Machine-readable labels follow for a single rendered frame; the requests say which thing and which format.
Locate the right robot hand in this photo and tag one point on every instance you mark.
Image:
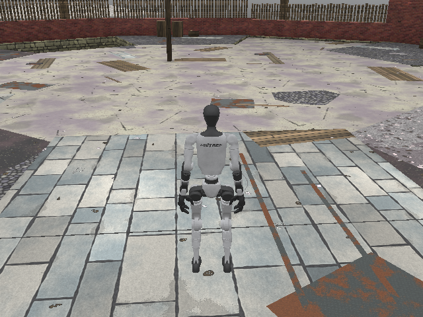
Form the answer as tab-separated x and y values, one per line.
240	204

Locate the robot left thigh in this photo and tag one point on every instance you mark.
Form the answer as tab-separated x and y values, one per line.
195	193

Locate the humanoid robot head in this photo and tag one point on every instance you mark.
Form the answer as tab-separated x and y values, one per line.
211	116

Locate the robot right upper arm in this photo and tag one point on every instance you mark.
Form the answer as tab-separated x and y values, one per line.
234	151

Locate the robot left upper arm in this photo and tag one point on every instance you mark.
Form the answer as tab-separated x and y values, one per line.
188	151

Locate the left robot forearm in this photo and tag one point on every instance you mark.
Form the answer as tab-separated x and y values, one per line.
184	182

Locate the left robot hand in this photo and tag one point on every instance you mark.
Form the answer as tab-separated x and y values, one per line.
181	202

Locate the right robot forearm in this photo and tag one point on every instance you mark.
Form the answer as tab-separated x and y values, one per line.
238	182

